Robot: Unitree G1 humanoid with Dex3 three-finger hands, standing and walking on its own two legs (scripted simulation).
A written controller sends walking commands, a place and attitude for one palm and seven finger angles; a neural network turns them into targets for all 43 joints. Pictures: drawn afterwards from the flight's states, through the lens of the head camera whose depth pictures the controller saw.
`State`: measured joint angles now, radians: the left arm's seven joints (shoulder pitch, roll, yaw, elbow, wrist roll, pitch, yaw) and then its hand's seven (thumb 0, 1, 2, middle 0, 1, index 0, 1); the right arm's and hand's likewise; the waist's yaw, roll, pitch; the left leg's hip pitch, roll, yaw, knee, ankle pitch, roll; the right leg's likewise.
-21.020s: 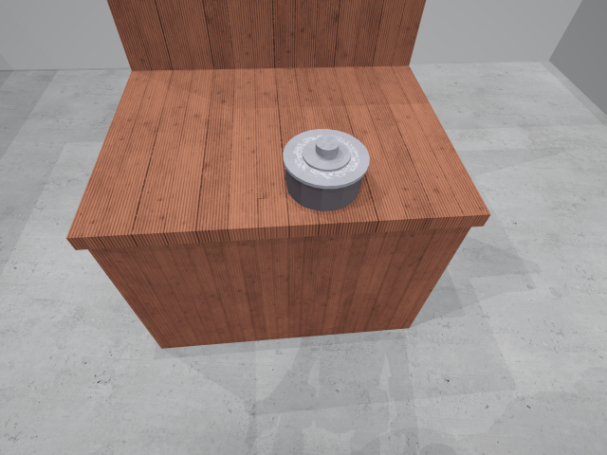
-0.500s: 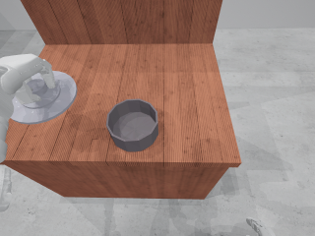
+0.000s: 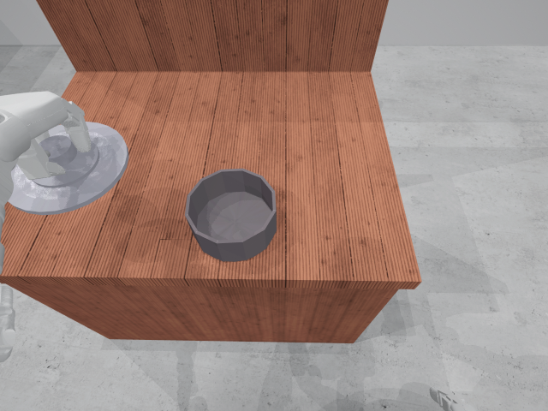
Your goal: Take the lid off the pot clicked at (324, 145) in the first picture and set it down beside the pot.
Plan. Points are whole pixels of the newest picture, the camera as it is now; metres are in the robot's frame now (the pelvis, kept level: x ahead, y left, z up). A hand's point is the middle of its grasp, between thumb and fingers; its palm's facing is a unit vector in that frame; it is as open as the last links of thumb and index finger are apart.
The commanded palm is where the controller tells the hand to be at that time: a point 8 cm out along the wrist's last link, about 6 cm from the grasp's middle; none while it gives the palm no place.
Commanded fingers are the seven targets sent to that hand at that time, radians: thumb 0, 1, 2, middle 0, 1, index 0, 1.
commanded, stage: lower the lid onto the table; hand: left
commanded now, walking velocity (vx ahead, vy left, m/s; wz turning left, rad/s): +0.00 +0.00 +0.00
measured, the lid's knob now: (56, 151) +0.45 +0.33 +0.12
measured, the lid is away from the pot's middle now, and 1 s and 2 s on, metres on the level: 0.24 0.24 0.24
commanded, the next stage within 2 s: none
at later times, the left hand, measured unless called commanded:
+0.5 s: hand (55, 172) +0.42 +0.33 +0.10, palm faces -0.41 -0.08 -0.91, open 7.4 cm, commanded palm +0.43 +0.32 +0.17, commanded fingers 0.00 0.60 1.02 -0.84 -1.06 -0.88 -1.10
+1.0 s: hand (66, 187) +0.41 +0.33 +0.07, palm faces -0.45 -0.08 -0.89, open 7.4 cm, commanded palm +0.44 +0.33 +0.14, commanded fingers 0.00 0.60 1.02 -0.84 -1.06 -0.88 -1.10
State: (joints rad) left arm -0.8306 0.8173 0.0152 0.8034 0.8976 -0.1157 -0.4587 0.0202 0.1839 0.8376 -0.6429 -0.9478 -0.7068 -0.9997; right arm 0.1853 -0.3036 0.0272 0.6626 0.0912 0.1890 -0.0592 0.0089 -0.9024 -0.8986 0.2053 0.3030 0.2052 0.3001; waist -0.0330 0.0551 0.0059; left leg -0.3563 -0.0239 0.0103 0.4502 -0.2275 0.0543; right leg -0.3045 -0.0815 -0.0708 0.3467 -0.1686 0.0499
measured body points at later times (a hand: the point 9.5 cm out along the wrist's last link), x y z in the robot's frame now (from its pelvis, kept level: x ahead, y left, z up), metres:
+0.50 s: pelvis +0.00 +0.00 +0.00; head +0.08 -0.01 +0.44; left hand +0.44 +0.33 +0.15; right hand +0.09 -0.28 -0.13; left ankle -0.01 +0.08 -0.74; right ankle -0.01 -0.17 -0.74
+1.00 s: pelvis +0.00 +0.00 -0.01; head +0.08 +0.00 +0.44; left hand +0.43 +0.33 +0.12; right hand +0.08 -0.28 -0.13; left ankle -0.01 +0.08 -0.74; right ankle -0.01 -0.17 -0.74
